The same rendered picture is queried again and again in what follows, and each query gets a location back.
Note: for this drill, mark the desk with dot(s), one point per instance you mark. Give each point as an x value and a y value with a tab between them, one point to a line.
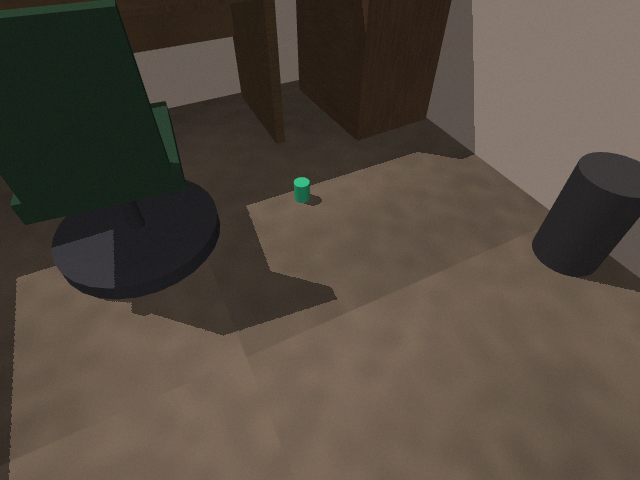
156	24

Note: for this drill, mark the office chair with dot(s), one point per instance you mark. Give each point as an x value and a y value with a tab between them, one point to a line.
79	138

